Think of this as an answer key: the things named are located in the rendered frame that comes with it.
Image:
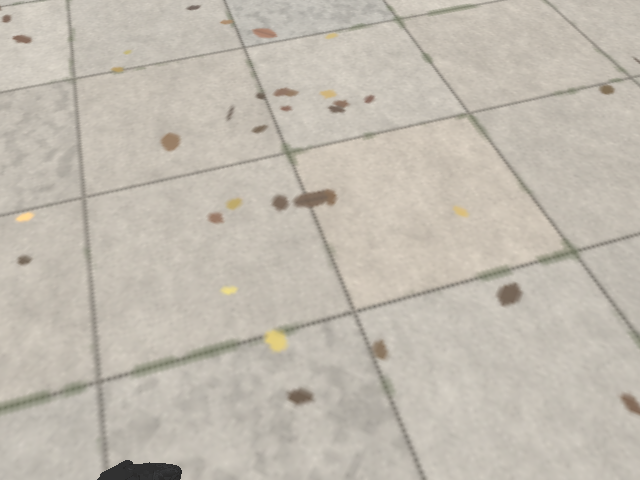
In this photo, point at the left robot hand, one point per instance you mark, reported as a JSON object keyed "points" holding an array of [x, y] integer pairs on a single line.
{"points": [[126, 470]]}

